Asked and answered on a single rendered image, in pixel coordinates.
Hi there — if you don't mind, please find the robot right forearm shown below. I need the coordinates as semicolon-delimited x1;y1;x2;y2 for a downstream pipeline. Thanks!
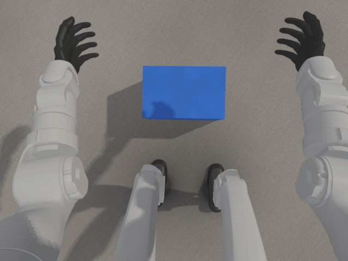
295;56;348;159

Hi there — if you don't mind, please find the robot right foot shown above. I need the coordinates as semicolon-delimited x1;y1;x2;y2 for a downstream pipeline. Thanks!
207;164;224;213

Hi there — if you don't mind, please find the robot left forearm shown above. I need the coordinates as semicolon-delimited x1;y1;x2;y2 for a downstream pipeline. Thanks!
13;60;80;205

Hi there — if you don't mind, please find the robot left upper arm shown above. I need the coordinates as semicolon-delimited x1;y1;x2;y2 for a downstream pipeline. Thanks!
0;154;88;261

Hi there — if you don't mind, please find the robot right hand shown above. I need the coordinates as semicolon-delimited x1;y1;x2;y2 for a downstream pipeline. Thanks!
275;11;325;71

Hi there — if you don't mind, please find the robot right upper arm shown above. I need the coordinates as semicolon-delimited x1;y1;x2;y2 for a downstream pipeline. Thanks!
295;155;348;261

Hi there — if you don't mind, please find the robot left hand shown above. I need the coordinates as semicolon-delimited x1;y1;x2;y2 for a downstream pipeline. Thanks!
54;16;99;74

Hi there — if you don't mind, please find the left robot shin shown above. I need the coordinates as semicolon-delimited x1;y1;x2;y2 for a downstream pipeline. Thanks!
133;165;161;186

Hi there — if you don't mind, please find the carton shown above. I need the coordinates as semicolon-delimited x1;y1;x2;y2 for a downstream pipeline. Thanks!
142;66;226;121

